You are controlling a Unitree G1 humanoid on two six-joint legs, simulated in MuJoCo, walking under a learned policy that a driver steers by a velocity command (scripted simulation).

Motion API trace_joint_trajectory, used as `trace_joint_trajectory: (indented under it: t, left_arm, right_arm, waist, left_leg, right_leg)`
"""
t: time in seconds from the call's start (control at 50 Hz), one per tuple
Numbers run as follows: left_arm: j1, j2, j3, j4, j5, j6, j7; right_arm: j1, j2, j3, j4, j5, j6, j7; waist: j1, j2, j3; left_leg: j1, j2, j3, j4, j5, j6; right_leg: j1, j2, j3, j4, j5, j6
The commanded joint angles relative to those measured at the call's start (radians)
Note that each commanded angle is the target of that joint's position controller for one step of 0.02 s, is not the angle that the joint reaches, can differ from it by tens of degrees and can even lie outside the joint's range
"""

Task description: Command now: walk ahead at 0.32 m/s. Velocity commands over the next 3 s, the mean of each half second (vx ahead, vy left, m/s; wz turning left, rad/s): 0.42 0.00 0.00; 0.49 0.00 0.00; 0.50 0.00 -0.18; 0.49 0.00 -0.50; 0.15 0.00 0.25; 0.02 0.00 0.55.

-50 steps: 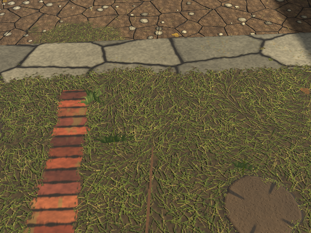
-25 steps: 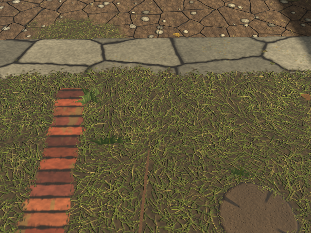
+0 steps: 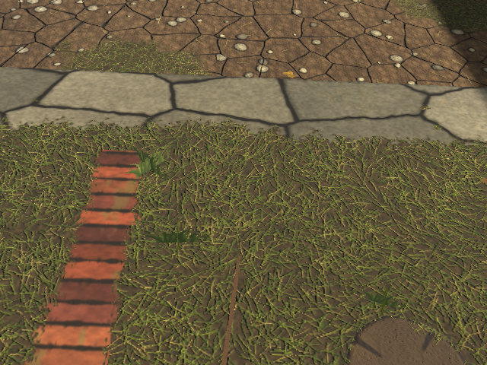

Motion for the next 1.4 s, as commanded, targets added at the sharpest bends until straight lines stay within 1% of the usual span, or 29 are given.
trace_joint_trajectory:
  t: [0.02,0.06,0.08,0.1,0.12,0.16,0.24,0.34,0.48,0.54,0.58,0.6,0.62,0.64,0.66,0.7,0.74,0.8,0.88,1.04,1.1,1.14,1.16,1.18,1.2,1.22,1.24,1.28,1.4]
  left_arm:
    - [-0.029,0.15,0.024,-0.05,-0.008,-0.004,-0.009]
    - [-0.058,0.15,0.018,-0.066,-0.004,-0.007,-0.012]
    - [-0.117,0.095,0.001,-0.1,0.003,-0.014,-0.015]
    - [-0.099,0.004,-0.018,-0.136,-0.003,-0.036,-0.013]
    - [-0.11,0.049,-0.008,-0.141,-0.028,-0.051,-0.016]
    - [-0.149,0.097,0.004,-0.151,-0.027,-0.06,-0.022]
    - [-0.157,0.092,0.024,-0.144,-0.006,-0.031,-0.024]
    - [-0.376,0.068,0.013,-0.234,0.004,-0.022,-0.028]
    - [-0.595,0.066,-0.008,-0.313,-0.008,-0.039,-0.068]
    - [-0.562,0.104,0.003,-0.323,-0.009,-0.05,-0.083]
    - [-0.318,0.181,0.042,-0.259,-0.01,-0.049,-0.074]
    - [-0.12,0.234,0.063,-0.208,-0.004,-0.043,-0.063]
    - [0.027,0.334,0.086,-0.174,0.027,-0.039,-0.058]
    - [0.021,0.259,0.06,-0.164,0.028,-0.036,-0.058]
    - [-0.086,0.204,0.042,-0.173,0.014,-0.04,-0.06]
    - [-0.263,0.122,0.013,-0.203,0.018,-0.049,-0.069]
    - [-0.294,0.089,0.003,-0.188,0.031,-0.057,-0.079]
    - [-0.243,0.133,0.009,-0.156,0.03,-0.06,-0.064]
    - [-0.159,0.168,0.016,-0.136,0.026,-0.05,-0.034]
    - [-0.026,0.195,0.026,-0.087,0.004,-0.025,-0.021]
    - [-0.047,0.214,0.037,-0.086,0.002,-0.01,-0.017]
    - [-0.086,0.196,0.029,-0.099,0.007,0.0,-0.017]
    - [-0.075,0.158,0.01,-0.124,0.024,-0.001,-0.017]
    - [0.05,0.013,-0.03,-0.129,0.021,-0.026,-0.031]
    - [-0.002,0.116,-0.009,-0.115,-0.01,-0.05,-0.034]
    - [-0.101,0.178,0.008,-0.145,-0.034,-0.062,-0.035]
    - [-0.153,0.181,0.01,-0.156,-0.031,-0.061,-0.027]
    - [-0.153,0.156,0.023,-0.152,-0.012,-0.033,-0.017]
    - [-0.205,0.104,0.031,-0.179,-0.006,0.012,-0.019]
  right_arm:
    - [-0.019,-0.05,-0.016,-0.035,0.003,-0.032,0.017]
    - [0.199,-0.095,-0.05,0.035,0.001,-0.019,0.011]
    - [0.356,-0.184,-0.075,0.057,-0.007,-0.021,0.002]
    - [0.432,-0.25,-0.075,0.056,-0.023,-0.033,0.012]
    - [0.333,-0.186,-0.049,0.046,-0.033,-0.05,0.016]
    - [0.141,-0.11,-0.017,-0.019,-0.027,-0.062,0.029]
    - [0.176,-0.086,0.004,-0.013,-0.039,-0.046,0.026]
    - [0.237,-0.126,0.004,-0.019,-0.046,-0.032,-0.004]
    - [0.329,-0.139,-0.006,-0.011,-0.028,-0.018,-0.014]
    - [0.3,-0.17,-0.019,-0.022,-0.03,-0.008,-0.016]
    - [0.263,-0.187,-0.025,-0.035,-0.039,0.005,-0.015]
    - [0.238,-0.172,-0.016,-0.058,-0.044,0.005,-0.011]
    - [0.366,-0.033,0.022,-0.072,-0.041,-0.015,0.006]
    - [0.352,-0.044,0.022,-0.052,-0.019,-0.05,0.015]
    - [0.233,-0.133,-0.004,-0.099,0.01,-0.068,0.017]
    - [0.115,-0.15,-0.016,-0.132,0.004,-0.067,-0.001]
    - [0.175,-0.103,-0.021,-0.122,-0.013,-0.032,-0.01]
    - [0.14,-0.091,-0.026,-0.144,-0.018,-0.007,-0.017]
    - [-0.034,-0.106,-0.032,-0.203,-0.033,-0.012,-0.014]
    - [-0.276,-0.095,-0.014,-0.281,-0.015,-0.029,0.026]
    - [-0.235,-0.131,-0.025,-0.288,-0.014,-0.039,0.04]
    - [0.012,-0.202,-0.065,-0.214,-0.017,-0.043,0.034]
    - [0.205,-0.287,-0.089,-0.173,-0.029,-0.042,0.024]
    - [0.27,-0.358,-0.102,-0.149,-0.036,-0.037,0.03]
    - [0.257,-0.252,-0.074,-0.157,-0.031,-0.04,0.03]
    - [0.165,-0.202,-0.059,-0.178,-0.03,-0.045,0.026]
    - [0.074,-0.171,-0.047,-0.199,-0.035,-0.047,0.025]
    - [0.0,-0.111,-0.029,-0.197,-0.05,-0.054,0.029]
    - [0.058,-0.156,-0.044,-0.152,-0.06,-0.059,0.004]
  waist:
    - [-0.06,-0.068,0.131]
    - [-0.162,-0.04,0.044]
    - [-0.228,0.161,-0.008]
    - [-0.201,0.369,-0.081]
    - [-0.147,0.235,-0.023]
    - [-0.076,0.096,0.078]
    - [-0.041,0.097,0.078]
    - [-0.073,0.074,0.114]
    - [-0.114,0.091,0.16]
    - [-0.057,0.124,0.1]
    - [0.076,0.167,-0.062]
    - [0.159,0.148,-0.186]
    - [0.104,-0.115,-0.389]
    - [0.106,-0.166,-0.466]
    - [0.085,-0.146,-0.275]
    - [0.007,0.015,-0.084]
    - [-0.06,-0.026,-0.045]
    - [-0.076,-0.034,0.014]
    - [-0.035,-0.016,0.046]
    - [0.039,-0.025,0.091]
    - [-0.006,-0.048,0.061]
    - [-0.131,-0.039,-0.087]
    - [-0.188,0.074,-0.243]
    - [-0.115,0.351,-0.363]
    - [-0.151,0.256,-0.36]
    - [-0.142,0.197,-0.216]
    - [-0.108,0.106,-0.147]
    - [-0.045,0.102,-0.065]
    - [-0.029,0.076,0.02]
  left_leg:
    - [0.101,-0.031,0.072,-0.175,0.139,-0.012]
    - [0.397,-0.073,0.065,-0.216,0.185,-0.007]
    - [0.529,0.137,-0.249,-0.375,0.062,0.066]
    - [0.635,0.359,-0.754,-0.587,-0.046,0.208]
    - [0.551,0.392,-0.799,-0.601,-0.136,0.222]
    - [0.399,0.304,-0.511,-0.603,-0.011,0.144]
    - [0.31,0.178,-0.22,-0.628,0.367,0.087]
    - [0.324,0.173,-0.147,-0.659,0.515,0.101]
    - [0.447,0.206,-0.092,-0.648,0.531,0.094]
    - [0.524,0.23,-0.071,-0.529,0.841,0.074]
    - [0.504,0.194,-0.036,-0.245,1.157,0.043]
    - [0.293,0.156,-0.023,0.021,1.001,0.012]
    - [-0.132,-0.031,-0.018,0.471,0.418,-0.057]
    - [-0.258,-0.093,-0.194,0.649,-0.105,-0.039]
    - [-0.355,-0.024,-0.189,0.696,-0.069,-0.017]
    - [-0.288,0.077,-0.129,0.588,0.096,-0.008]
    - [-0.163,0.125,-0.134,0.491,0.153,-0.007]
    - [-0.198,0.142,-0.111,0.385,0.207,-0.032]
    - [-0.328,0.145,-0.099,0.131,0.424,-0.064]
    - [-0.311,0.076,-0.056,-0.204,0.474,-0.05]
    - [-0.214,0.046,-0.038,-0.249,0.359,-0.01]
    - [0.129,-0.018,0.014,-0.269,0.349,0.036]
    - [0.443,0.16,-0.191,-0.252,0.355,0.102]
    - [0.776,0.375,-0.686,-0.383,0.181,0.269]
    - [0.769,0.371,-0.766,-0.459,0.072,0.245]
    - [0.64,0.345,-0.599,-0.465,0.122,0.188]
    - [0.49,0.313,-0.463,-0.487,0.22,0.156]
    - [0.291,0.248,-0.29,-0.556,0.315,0.115]
    - [0.25,0.228,-0.074,-0.638,0.486,0.107]
  right_leg:
    - [-0.2,-0.202,0.179,-0.168,-0.023,-0.154]
    - [-0.335,-0.136,0.103,0.033,0.209,-0.115]
    - [-0.467,-0.039,-0.015,0.413,0.219,-0.044]
    - [-0.686,0.076,0.012,0.729,-0.158,-0.017]
    - [-0.765,0.008,0.129,0.903,-0.139,-0.047]
    - [-0.77,-0.096,0.106,0.882,0.074,-0.087]
    - [-0.664,-0.143,0.04,0.727,0.218,-0.058]
    - [-0.752,-0.137,0.013,0.462,0.366,-0.006]
    - [-0.699,-0.079,-0.026,0.162,0.434,-0.034]
    - [-0.571,-0.03,-0.052,0.118,0.342,-0.079]
    - [-0.247,0.044,-0.094,0.116,0.306,-0.127]
    - [0.082,-0.05,0.015,0.149,0.316,-0.176]
    - [0.509,-0.347,0.519,0.092,0.115,-0.353]
    - [0.528,-0.414,0.811,-0.105,0.052,-0.366]
    - [0.377,-0.369,0.652,-0.129,0.058,-0.297]
    - [0.014,-0.294,0.367,-0.187,0.246,-0.235]
    - [-0.157,-0.228,0.238,-0.246,0.274,-0.21]
    - [-0.234,-0.209,0.159,-0.307,0.316,-0.232]
    - [-0.155,-0.203,0.12,-0.323,0.348,-0.216]
    - [0.043,-0.243,0.075,-0.257,0.342,-0.177]
    - [0.107,-0.275,0.084,-0.171,0.482,-0.152]
    - [0.052,-0.198,0.017,0.119,0.765,-0.108]
    - [-0.153,-0.132,-0.038,0.447,0.542,-0.069]
    - [-0.564,0.064,-0.013,0.792,-0.113,-0.006]
    - [-0.684,0.028,0.143,0.929,-0.199,-0.028]
    - [-0.748,-0.021,0.139,0.949,-0.117,-0.05]
    - [-0.705,-0.08,0.115,0.907,-0.016,-0.052]
    - [-0.597,-0.138,0.123,0.8,0.089,-0.05]
    - [-0.686,-0.131,0.155,0.633,0.28,-0.026]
